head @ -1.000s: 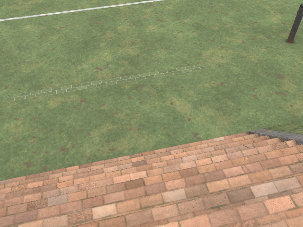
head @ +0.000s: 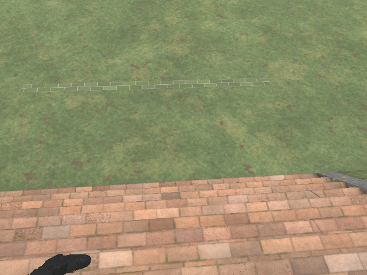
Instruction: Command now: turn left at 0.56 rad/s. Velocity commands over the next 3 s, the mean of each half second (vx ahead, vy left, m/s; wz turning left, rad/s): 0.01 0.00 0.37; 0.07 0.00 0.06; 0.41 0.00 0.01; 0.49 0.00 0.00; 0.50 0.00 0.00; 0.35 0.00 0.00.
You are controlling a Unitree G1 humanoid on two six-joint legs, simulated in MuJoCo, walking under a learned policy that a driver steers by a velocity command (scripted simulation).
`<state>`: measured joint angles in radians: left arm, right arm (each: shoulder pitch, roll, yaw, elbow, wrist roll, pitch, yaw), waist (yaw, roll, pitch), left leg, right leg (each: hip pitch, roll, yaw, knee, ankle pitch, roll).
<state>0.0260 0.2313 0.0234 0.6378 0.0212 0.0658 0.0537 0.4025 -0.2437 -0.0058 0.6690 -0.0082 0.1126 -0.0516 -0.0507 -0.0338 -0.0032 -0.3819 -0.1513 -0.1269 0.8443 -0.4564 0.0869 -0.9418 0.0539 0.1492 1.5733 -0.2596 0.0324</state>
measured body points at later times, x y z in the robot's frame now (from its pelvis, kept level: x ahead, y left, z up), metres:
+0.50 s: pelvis +0.03 -0.08 -0.02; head +0.03 -0.07 +0.43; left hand +0.04 +0.17 -0.15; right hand +0.27 -0.27 -0.10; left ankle +0.02 +0.07 -0.70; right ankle +0.06 -0.21 -0.70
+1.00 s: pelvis +0.06 -0.08 +0.04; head +0.06 -0.08 +0.49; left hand +0.06 +0.16 -0.10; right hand +0.14 -0.30 -0.10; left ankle +0.02 +0.07 -0.70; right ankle +0.06 -0.21 -0.70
